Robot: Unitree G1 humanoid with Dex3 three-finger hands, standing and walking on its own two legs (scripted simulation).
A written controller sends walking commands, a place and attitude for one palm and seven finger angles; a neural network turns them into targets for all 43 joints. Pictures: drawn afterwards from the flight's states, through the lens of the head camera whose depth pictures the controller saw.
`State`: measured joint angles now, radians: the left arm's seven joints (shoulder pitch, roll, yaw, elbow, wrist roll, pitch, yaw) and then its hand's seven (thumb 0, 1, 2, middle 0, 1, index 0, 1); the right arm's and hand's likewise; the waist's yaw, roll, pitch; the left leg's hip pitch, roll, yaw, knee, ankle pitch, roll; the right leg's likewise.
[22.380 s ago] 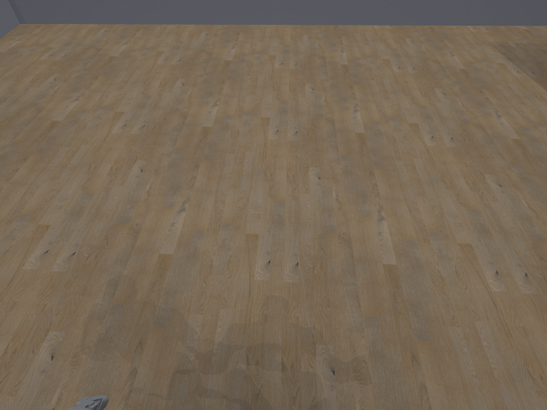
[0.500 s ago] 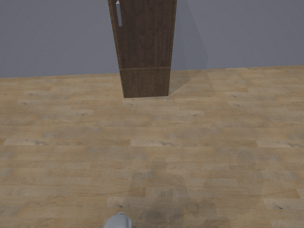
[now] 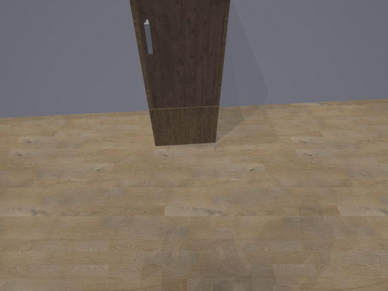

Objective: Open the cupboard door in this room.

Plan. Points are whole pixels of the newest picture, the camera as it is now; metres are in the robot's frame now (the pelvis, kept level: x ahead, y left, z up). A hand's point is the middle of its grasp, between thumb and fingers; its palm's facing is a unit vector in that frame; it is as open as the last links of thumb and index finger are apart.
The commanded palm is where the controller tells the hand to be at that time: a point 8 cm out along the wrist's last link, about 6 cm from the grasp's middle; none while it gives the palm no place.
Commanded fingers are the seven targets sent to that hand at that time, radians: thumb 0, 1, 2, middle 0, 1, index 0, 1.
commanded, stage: stand and wait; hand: left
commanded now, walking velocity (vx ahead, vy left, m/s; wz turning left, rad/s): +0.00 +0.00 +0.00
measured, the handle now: (148, 37) +1.11 +0.28 +0.02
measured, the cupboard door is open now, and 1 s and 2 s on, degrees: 0 0 0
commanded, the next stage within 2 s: look at it before walking up in 0.54 s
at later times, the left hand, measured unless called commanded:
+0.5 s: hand out of the picture +0.04 +0.15 -0.16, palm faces +0.06 -0.98 -0.21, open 7.3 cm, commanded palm none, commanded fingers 0.00 0.90 0.90 -0.20 -0.30 -0.20 -0.30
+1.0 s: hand out of the picture +0.01 +0.14 -0.17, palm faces +0.06 -0.98 -0.17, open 7.4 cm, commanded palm none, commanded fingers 0.00 0.90 0.90 -0.20 -0.30 -0.20 -0.30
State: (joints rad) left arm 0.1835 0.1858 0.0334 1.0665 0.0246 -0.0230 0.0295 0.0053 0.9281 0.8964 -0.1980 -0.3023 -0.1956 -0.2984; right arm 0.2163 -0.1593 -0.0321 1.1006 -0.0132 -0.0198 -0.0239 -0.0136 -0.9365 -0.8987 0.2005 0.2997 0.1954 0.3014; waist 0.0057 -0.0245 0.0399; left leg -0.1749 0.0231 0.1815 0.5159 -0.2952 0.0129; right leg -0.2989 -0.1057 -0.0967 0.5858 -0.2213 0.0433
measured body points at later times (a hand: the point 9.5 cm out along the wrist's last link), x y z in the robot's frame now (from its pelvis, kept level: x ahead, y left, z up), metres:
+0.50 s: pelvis +0.04 -0.03 +0.01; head +0.05 -0.03 +0.46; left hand +0.03 +0.20 -0.15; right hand +0.02 -0.23 -0.16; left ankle -0.01 +0.11 -0.73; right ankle +0.04 -0.12 -0.73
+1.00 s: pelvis +0.04 -0.01 +0.01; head +0.04 -0.02 +0.46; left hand +0.01 +0.20 -0.15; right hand +0.02 -0.22 -0.15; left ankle -0.01 +0.11 -0.73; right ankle +0.04 -0.12 -0.73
